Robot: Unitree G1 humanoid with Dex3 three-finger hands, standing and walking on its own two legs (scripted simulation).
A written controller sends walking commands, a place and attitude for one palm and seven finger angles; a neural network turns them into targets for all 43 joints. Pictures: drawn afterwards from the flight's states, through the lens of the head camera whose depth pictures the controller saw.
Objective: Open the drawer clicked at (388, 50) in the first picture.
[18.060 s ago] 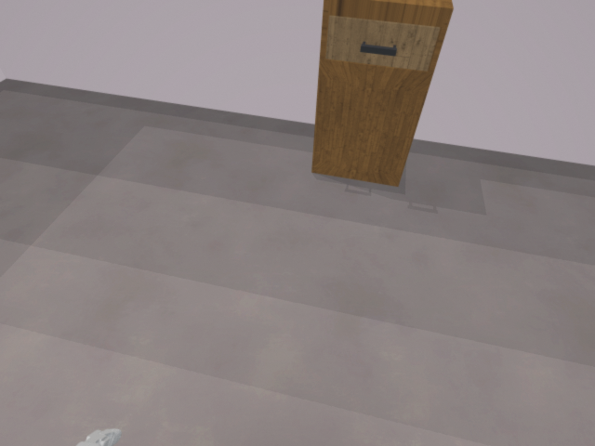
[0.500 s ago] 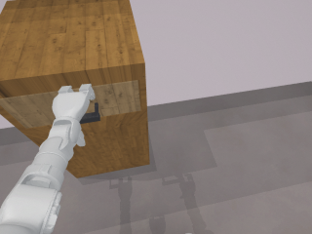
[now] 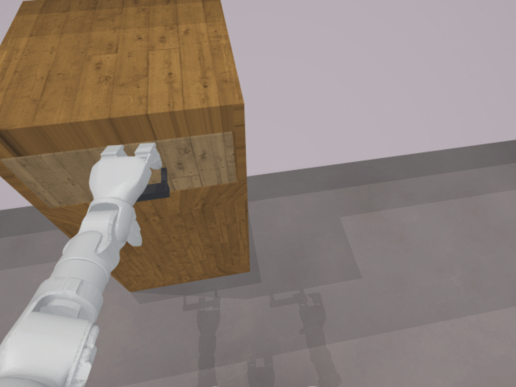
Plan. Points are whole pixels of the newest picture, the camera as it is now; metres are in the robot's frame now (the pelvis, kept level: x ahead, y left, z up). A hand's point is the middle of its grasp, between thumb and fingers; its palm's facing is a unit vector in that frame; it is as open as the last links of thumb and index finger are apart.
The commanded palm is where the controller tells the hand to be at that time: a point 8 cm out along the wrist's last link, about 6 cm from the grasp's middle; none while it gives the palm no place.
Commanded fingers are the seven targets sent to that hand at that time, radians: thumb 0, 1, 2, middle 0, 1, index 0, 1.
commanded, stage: move the hooked fingers above the handle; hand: left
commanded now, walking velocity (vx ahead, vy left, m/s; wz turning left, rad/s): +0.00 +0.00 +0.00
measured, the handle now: (134, 185) +0.49 +0.26 -0.05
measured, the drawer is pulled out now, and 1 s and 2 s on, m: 0.00 0.00 0.00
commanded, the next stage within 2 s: lift the fingers back up to retry in 0.90 s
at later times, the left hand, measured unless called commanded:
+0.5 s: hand (139, 186) +0.44 +0.22 +0.01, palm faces +0.03 -0.06 -1.00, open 13.8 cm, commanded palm +0.42 +0.24 +0.07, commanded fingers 0.00 -0.50 0.30 -0.30 -1.20 -0.30 -1.20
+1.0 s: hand (129, 200) +0.42 +0.24 +0.00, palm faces -0.07 -0.06 -1.00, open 13.8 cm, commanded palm +0.42 +0.24 +0.06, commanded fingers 0.00 -0.50 0.30 -0.30 -1.20 -0.30 -1.20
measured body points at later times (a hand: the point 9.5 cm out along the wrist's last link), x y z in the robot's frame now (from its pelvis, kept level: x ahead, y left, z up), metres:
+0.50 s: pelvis +0.00 +0.00 -0.01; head +0.08 +0.00 +0.44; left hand +0.44 +0.22 +0.07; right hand +0.04 -0.28 -0.14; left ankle -0.02 +0.11 -0.71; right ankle -0.01 -0.13 -0.71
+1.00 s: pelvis -0.01 +0.00 -0.01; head +0.08 +0.00 +0.44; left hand +0.42 +0.24 +0.05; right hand +0.03 -0.28 -0.13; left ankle -0.02 +0.11 -0.71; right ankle -0.01 -0.13 -0.71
